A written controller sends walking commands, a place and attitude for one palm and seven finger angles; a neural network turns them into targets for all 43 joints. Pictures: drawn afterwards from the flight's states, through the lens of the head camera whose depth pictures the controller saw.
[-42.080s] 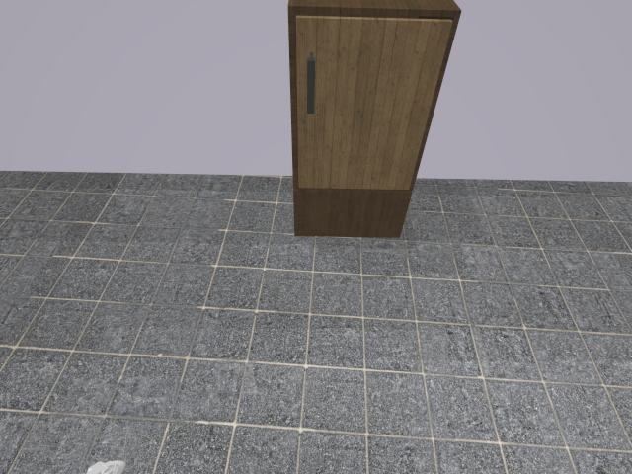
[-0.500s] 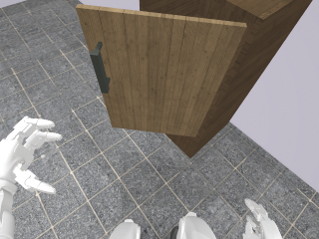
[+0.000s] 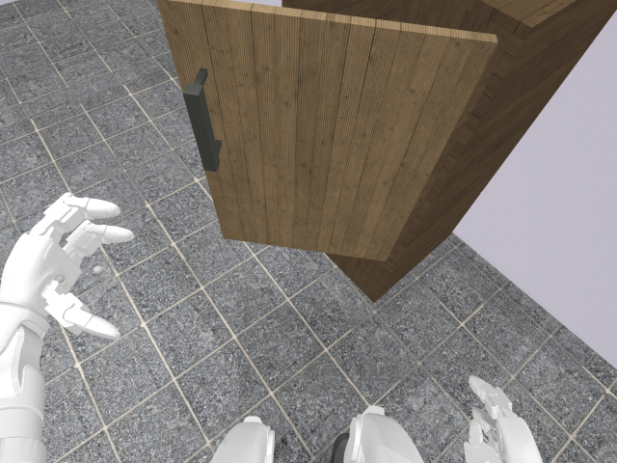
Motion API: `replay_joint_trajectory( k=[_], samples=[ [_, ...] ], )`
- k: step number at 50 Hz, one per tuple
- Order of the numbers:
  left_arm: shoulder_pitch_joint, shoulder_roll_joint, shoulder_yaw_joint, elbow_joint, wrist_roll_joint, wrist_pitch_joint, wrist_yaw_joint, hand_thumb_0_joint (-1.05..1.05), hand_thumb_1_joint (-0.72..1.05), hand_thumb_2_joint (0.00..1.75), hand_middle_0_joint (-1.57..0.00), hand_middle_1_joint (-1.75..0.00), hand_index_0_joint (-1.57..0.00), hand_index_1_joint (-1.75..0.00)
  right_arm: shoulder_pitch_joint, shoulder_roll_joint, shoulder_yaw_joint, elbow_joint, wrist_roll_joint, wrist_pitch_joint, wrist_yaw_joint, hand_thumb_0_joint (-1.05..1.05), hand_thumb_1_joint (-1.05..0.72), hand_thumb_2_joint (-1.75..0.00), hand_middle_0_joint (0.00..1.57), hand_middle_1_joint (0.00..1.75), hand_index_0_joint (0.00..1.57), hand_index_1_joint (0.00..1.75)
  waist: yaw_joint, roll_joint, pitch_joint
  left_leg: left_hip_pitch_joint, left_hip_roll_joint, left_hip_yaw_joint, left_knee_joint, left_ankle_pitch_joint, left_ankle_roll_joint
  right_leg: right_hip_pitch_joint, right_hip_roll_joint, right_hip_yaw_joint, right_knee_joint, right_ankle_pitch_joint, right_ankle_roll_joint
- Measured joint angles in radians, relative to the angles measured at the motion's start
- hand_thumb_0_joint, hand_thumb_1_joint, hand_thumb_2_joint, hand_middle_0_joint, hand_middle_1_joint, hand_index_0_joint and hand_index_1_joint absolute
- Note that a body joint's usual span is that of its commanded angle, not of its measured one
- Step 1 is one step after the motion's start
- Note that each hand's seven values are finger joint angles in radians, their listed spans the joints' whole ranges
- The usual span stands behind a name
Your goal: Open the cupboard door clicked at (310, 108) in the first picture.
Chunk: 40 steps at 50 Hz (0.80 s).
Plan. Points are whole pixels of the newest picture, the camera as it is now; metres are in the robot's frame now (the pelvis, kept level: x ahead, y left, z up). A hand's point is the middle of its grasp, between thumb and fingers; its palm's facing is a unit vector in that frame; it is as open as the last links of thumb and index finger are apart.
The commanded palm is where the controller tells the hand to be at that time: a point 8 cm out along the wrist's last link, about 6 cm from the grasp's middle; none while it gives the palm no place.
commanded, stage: move the hooked fingers beside the handle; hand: left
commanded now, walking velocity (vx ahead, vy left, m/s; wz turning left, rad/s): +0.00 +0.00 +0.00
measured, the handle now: (207, 123) +0.59 +0.20 +0.03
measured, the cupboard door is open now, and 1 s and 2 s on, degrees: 42 42 42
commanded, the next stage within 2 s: none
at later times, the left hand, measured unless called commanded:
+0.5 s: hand (121, 212) +0.40 +0.27 +0.05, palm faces -0.09 -1.00 -0.02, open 14.0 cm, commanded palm +0.39 +0.31 +0.05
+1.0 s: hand (147, 162) +0.49 +0.26 +0.05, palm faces -0.09 -1.00 -0.02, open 14.0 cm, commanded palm +0.48 +0.30 +0.04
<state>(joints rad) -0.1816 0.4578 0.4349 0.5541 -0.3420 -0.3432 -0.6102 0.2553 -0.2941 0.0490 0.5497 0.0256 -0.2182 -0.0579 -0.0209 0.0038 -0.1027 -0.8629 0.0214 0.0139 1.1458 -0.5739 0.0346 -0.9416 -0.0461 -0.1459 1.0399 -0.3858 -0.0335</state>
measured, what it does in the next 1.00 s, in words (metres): stands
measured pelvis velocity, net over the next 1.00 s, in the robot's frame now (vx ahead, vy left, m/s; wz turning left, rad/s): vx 0.00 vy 0.01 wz -0.04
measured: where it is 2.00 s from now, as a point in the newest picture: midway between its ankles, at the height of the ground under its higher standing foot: outside the picture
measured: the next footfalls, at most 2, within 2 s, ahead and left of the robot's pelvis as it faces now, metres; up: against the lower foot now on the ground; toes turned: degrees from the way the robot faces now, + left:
none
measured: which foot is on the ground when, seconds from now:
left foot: down 0.00-1.00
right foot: down 0.00-1.00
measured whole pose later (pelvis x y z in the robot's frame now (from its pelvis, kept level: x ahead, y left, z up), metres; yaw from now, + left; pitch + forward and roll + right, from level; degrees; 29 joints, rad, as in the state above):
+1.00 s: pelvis +0.00 +0.01 -0.02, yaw -2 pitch +25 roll -4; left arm -0.84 0.70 0.52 1.15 -0.15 -0.39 -0.56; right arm 0.34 -0.30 0.07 0.58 0.00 0.01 -0.03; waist -0.17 0.00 -0.10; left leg -1.07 0.04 0.03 1.21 -0.58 0.05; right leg -1.14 -0.03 -0.13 1.07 -0.36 -0.02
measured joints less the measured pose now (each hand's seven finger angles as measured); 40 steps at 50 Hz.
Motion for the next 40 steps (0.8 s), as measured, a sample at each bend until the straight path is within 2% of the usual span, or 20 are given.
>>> replay_joint_trajectory(
  k=[11, 19, 33, 40],
  samples=[
    [-0.127, 0.058, 0.048, 0.133, 0.022, 0.010, 0.001, -0.02, -0.50, 0.30, -0.30, -1.20, -0.30, -1.20, 0.036, -0.001, 0.003, -0.010, -0.001, 0.047, 0.014, 0.01, -0.90, -0.90, 0.21, 0.30, 0.21, 0.30, -0.037, -0.009, -0.008, -0.031, 0.008, 0.018, -0.005, 0.004, 0.004, -0.039, 0.010, 0.017, -0.006, 0.013, 0.002],
    [-0.217, 0.073, 0.048, 0.210, 0.042, -0.008, -0.005, -0.02, -0.50, 0.30, -0.30, -1.20, -0.30, -1.20, 0.068, -0.009, -0.004, 0.014, -0.004, 0.081, 0.017, 0.01, -0.90, -0.90, 0.21, 0.30, 0.21, 0.30, -0.049, -0.009, -0.007, -0.056, 0.006, 0.022, -0.003, 0.006, 0.009, -0.063, 0.009, 0.022, -0.008, 0.019, 0.007],
    [-0.399, 0.115, 0.050, 0.381, 0.108, -0.032, 0.034, -0.02, -0.50, 0.30, -0.30, -1.20, -0.30, -1.20, 0.083, -0.003, 0.000, 0.020, -0.011, 0.145, 0.027, 0.01, -0.90, -0.90, 0.21, 0.30, 0.21, 0.30, -0.081, -0.007, -0.008, -0.091, 0.008, 0.027, 0.004, 0.008, 0.014, -0.097, 0.012, 0.027, -0.010, 0.028, 0.012],
    [-0.512, 0.157, 0.065, 0.493, 0.151, -0.049, 0.045, -0.02, -0.50, 0.30, -0.30, -1.20, -0.30, -1.20, 0.082, -0.004, 0.008, 0.023, -0.019, 0.180, 0.029, 0.01, -0.90, -0.90, 0.21, 0.30, 0.21, 0.30, -0.102, -0.007, -0.008, -0.131, 0.011, 0.025, 0.025, 0.003, 0.014, -0.135, 0.013, 0.026, 0.007, 0.026, 0.011]
  ],
)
